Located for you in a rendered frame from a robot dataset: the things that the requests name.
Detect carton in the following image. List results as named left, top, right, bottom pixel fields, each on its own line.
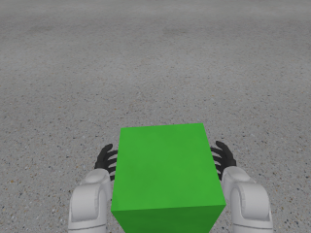
left=111, top=122, right=226, bottom=233

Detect robot left forearm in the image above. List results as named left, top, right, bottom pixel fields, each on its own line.
left=68, top=168, right=112, bottom=233

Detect robot left hand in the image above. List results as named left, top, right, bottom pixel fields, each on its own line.
left=94, top=144, right=118, bottom=181

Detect robot right forearm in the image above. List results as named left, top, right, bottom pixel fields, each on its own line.
left=222, top=166, right=274, bottom=233

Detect robot right hand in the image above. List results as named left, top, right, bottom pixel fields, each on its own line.
left=210, top=141, right=237, bottom=181

